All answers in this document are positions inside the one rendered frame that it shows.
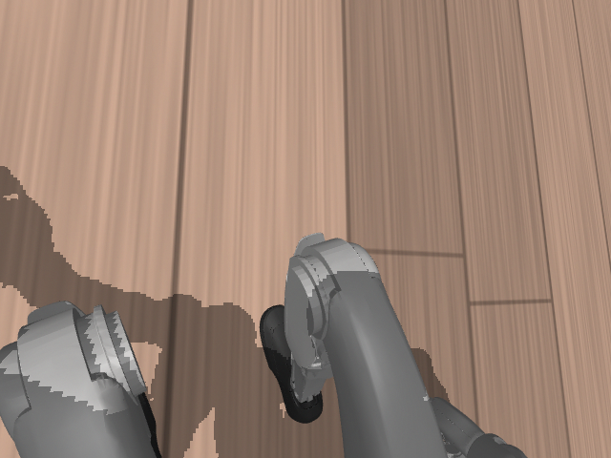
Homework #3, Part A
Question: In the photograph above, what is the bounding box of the left robot foot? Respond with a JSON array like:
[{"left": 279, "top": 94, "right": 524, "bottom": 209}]
[{"left": 137, "top": 392, "right": 162, "bottom": 458}]

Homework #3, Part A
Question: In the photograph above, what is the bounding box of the right robot foot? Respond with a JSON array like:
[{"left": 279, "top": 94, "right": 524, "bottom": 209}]
[{"left": 260, "top": 305, "right": 323, "bottom": 424}]

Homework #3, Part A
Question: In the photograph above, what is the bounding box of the right robot arm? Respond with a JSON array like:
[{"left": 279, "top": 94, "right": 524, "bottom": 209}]
[{"left": 467, "top": 433, "right": 527, "bottom": 458}]

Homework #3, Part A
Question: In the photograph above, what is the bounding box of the right robot hand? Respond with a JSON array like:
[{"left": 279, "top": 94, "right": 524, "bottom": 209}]
[{"left": 429, "top": 397, "right": 485, "bottom": 458}]

